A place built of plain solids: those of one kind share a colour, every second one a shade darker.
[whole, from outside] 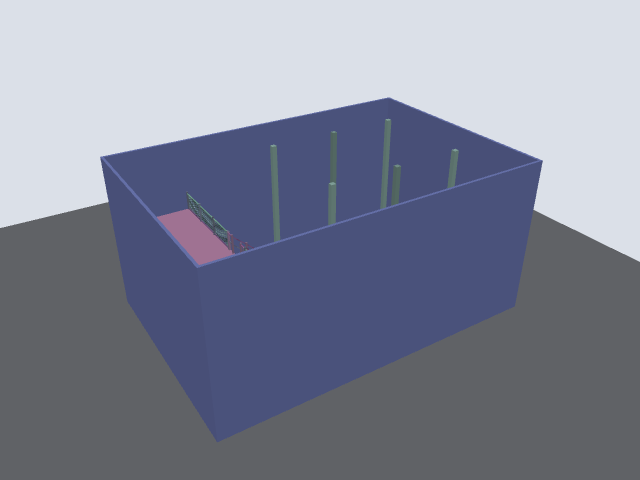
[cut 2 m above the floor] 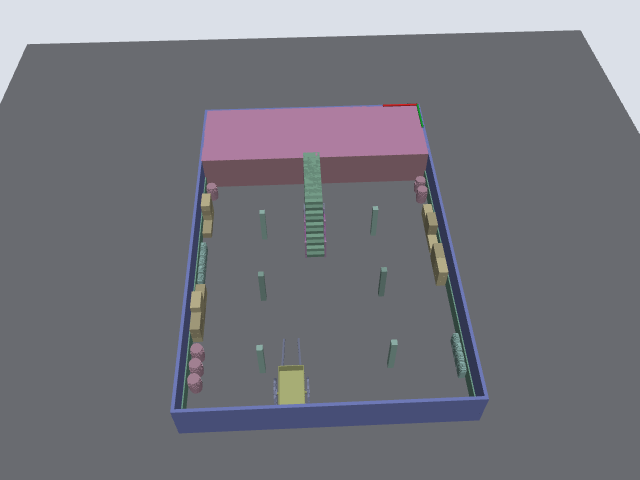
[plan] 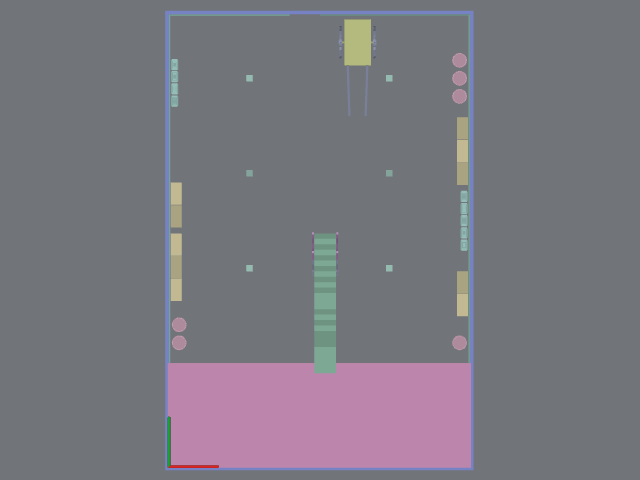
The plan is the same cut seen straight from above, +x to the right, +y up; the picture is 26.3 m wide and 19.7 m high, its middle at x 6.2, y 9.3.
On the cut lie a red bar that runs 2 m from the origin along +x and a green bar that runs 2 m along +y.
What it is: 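An aisled barn 12.3 x 18.6 m, 9.1 m high; a nave 5.7 m broad between two rows of posts 0.27 m square, 3.9 m apart, aisles 3.3 m broad; at the rear a loft 4.2 m deep at 5.00 m over closed bays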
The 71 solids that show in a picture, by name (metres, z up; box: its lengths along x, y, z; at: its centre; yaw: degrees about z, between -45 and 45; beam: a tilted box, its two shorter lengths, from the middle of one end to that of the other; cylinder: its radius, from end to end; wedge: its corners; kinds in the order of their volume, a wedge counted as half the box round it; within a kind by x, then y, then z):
{
 "loft_1": {"box": [12.45, 4.29, 5.05], "at": [6.17, 2.1, 2.48]},
 "wall_1": {"box": [0.15, 18.86, 9.18], "at": [-0.07, 9.28, 4.54]},
 "wall_2": {"box": [12.65, 0.15, 9.18], "at": [6.17, -0.07, 4.54]},
 "wall_3": {"box": [12.65, 0.15, 9.18], "at": [6.17, 18.64, 4.54]},
 "wall_4": {"box": [0.15, 18.86, 9.18], "at": [12.43, 9.28, 4.54]},
 "stair_1": {"box": [0.9, 0.63, 4.85], "at": [6.41, 4.15, 2.38]},
 "stair_2": {"box": [0.9, 0.63, 4.65], "at": [6.41, 4.37, 2.27]},
 "stair_3": {"box": [0.9, 0.63, 4.45], "at": [6.41, 4.59, 2.17]},
 "stair_4": {"box": [0.9, 0.63, 4.25], "at": [6.41, 4.81, 2.08]},
 "stair_5": {"box": [0.9, 0.63, 3.85], "at": [6.41, 5.26, 1.88]},
 "stair_6": {"box": [0.9, 0.63, 3.65], "at": [6.41, 5.48, 1.77]},
 "stair_7": {"box": [0.9, 0.63, 3.45], "at": [6.41, 5.7, 1.68]},
 "stair_8": {"box": [0.9, 0.63, 3.25], "at": [6.41, 5.92, 1.57]},
 "stair_9": {"box": [0.9, 0.63, 3.05], "at": [6.41, 6.14, 1.48]},
 "stair_10": {"box": [0.9, 0.63, 2.85], "at": [6.41, 6.37, 1.38]},
 "stair_11": {"box": [0.9, 0.63, 2.65], "at": [6.41, 6.59, 1.27]},
 "stair_12": {"box": [0.9, 0.63, 2.45], "at": [6.41, 6.81, 1.18]},
 "stair_13": {"box": [0.9, 0.63, 2.25], "at": [6.41, 7.03, 1.07]},
 "stair_14": {"box": [0.9, 0.63, 2.05], "at": [6.41, 7.26, 0.97]},
 "stair_15": {"box": [0.9, 0.63, 1.85], "at": [6.41, 7.48, 0.88]},
 "stair_16": {"box": [0.9, 0.63, 1.65], "at": [6.41, 7.7, 0.78]},
 "stair_17": {"box": [0.9, 0.63, 1.45], "at": [6.41, 7.92, 0.68]},
 "stair_18": {"box": [0.9, 0.63, 1.25], "at": [6.41, 8.14, 0.57]},
 "stair_19": {"box": [0.9, 0.63, 1.05], "at": [6.41, 8.37, 0.47]},
 "stair_20": {"box": [0.9, 0.63, 0.85], "at": [6.41, 8.59, 0.38]},
 "stair_21": {"box": [0.9, 0.63, 0.65], "at": [6.41, 8.81, 0.28]},
 "stair_22": {"box": [0.9, 0.63, 0.45], "at": [6.41, 9.03, 0.17]},
 "stair_23": {"box": [0.9, 0.63, 0.25], "at": [6.41, 9.25, 0.07]},
 "post_1": {"box": [0.27, 0.27, 9.18], "at": [3.31, 8.14, 4.54]},
 "post_2": {"box": [0.27, 0.27, 9.18], "at": [3.31, 12.04, 4.54]},
 "post_3": {"box": [0.27, 0.27, 9.18], "at": [3.31, 15.94, 4.54]},
 "post_4": {"box": [0.27, 0.27, 9.18], "at": [9.04, 8.14, 4.54]},
 "post_5": {"box": [0.27, 0.27, 9.18], "at": [9.04, 12.04, 4.54]},
 "post_6": {"box": [0.27, 0.27, 9.18], "at": [9.04, 15.94, 4.54]},
 "bales_1": {"box": [0.46, 0.92, 0.36], "at": [0.3, 7.25, 0.54]},
 "bales_2": {"box": [0.46, 0.92, 0.36], "at": [0.3, 8.18, 0.54]},
 "bales_3": {"box": [0.46, 0.92, 0.36], "at": [0.3, 8.18, 0.9]},
 "bales_4": {"box": [0.46, 0.92, 0.41], "at": [0.3, 9.11, 0.15]},
 "bales_5": {"box": [0.46, 0.92, 0.36], "at": [0.3, 10.27, 0.9]},
 "bales_6": {"box": [0.46, 0.92, 0.41], "at": [0.3, 11.2, 0.15]},
 "bales_7": {"box": [0.46, 0.92, 0.36], "at": [0.3, 11.2, 0.54]},
 "bales_8": {"box": [0.46, 0.92, 0.36], "at": [0.3, 11.2, 0.9]},
 "bales_9": {"box": [0.46, 0.92, 0.36], "at": [12.05, 6.63, 0.54]},
 "bales_10": {"box": [0.46, 0.92, 0.36], "at": [12.05, 6.63, 0.9]},
 "bales_11": {"box": [0.46, 0.92, 0.36], "at": [12.05, 6.63, 1.26]},
 "bales_12": {"box": [0.46, 0.92, 0.41], "at": [12.05, 7.56, 0.15]},
 "bales_13": {"box": [0.46, 0.92, 0.36], "at": [12.05, 12.02, 0.54]},
 "bales_14": {"box": [0.46, 0.92, 0.36], "at": [12.05, 12.95, 1.26]},
 "bales_15": {"box": [0.46, 0.92, 0.41], "at": [12.05, 13.88, 0.15]},
 "bales_16": {"box": [0.46, 0.92, 0.36], "at": [12.05, 13.88, 0.54]},
 "bales_17": {"box": [0.46, 0.92, 0.36], "at": [12.05, 13.88, 0.9]},
 "dwarf_1": {"box": [0.06, 14.32, 0.82], "at": [0.03, 11.4, 0.36]},
 "dwarf_2": {"box": [4.9, 0.06, 0.82], "at": [2.51, 18.53, 0.36]},
 "dwarf_3": {"box": [6.09, 0.06, 0.82], "at": [9.24, 18.53, 0.36]},
 "dwarf_4": {"box": [0.06, 14.32, 0.82], "at": [12.32, 11.4, 0.36]},
 "face_1": {"box": [5.96, 0.012, 5.02], "at": [2.98, 4.25, 2.46]},
 "face_2": {"box": [5.49, 0.012, 5.02], "at": [9.61, 4.25, 2.46]},
 "cart_rod_1": {"wedge": [[7.29, 16.44, 0.87], [7.29, 16.47, 0.79], [7.36, 14.39, 0.09], [7.36, 14.42, 0.0], [7.39, 16.45, 0.87], [7.39, 16.48, 0.79], [7.46, 14.4, 0.09], [7.46, 14.43, 0.0]]},
 "cart_rod_2": {"wedge": [[8.02, 14.4, 0.09], [8.02, 14.43, 0.0], [8.09, 16.45, 0.87], [8.09, 16.48, 0.79], [8.12, 14.39, 0.09], [8.12, 14.42, 0.0], [8.19, 16.44, 0.87], [8.19, 16.47, 0.79]]},
 "cart_1": {"box": [0.029, 1.9, 0.42], "at": [7.21, 17.41, 1.1]},
 "cart_2": {"box": [1.04, 0.028, 0.42], "at": [7.74, 16.47, 1.1]},
 "cart_3": {"box": [1.1, 1.9, 0.03], "at": [7.74, 17.41, 0.88]},
 "cart_4": {"box": [0.029, 1.9, 0.42], "at": [8.28, 17.41, 1.1]},
 "cask_1": {"cylinder": 0.26, "from": [0.42, 5.08, 0.85], "to": [0.42, 5.08, 0.9]},
 "cask_2": {"cylinder": 0.26, "from": [0.42, 5.82, 0.85], "to": [0.42, 5.82, 0.9]},
 "cask_3": {"cylinder": 0.26, "from": [11.93, 5.08, 0.85], "to": [11.93, 5.08, 0.9]},
 "cask_4": {"cylinder": 0.26, "from": [11.93, 15.2, 0.85], "to": [11.93, 15.2, 0.9]},
 "cask_5": {"cylinder": 0.26, "from": [11.93, 15.94, 0.85], "to": [11.93, 15.94, 0.9]},
 "cask_6": {"cylinder": 0.26, "from": [11.93, 16.68, 0.85], "to": [11.93, 16.68, 0.9]},
 "stair_guard_post_1": {"box": [0.09, 0.09, 1.1], "at": [5.51, 4.19, 5.5]},
 "stair_guard_post_2": {"box": [0.09, 0.09, 1.14], "at": [5.91, 4.19, 5.52]}
}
